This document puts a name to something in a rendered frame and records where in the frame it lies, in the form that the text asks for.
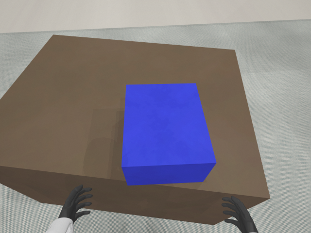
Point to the robot left forearm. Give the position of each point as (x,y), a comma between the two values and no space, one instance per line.
(61,225)

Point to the pedestal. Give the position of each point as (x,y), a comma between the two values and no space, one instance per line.
(62,121)

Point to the left robot hand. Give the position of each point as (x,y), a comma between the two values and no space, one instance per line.
(71,206)

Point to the carton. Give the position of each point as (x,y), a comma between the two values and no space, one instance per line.
(165,135)

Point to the right robot hand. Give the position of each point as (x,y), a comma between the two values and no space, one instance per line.
(244,221)

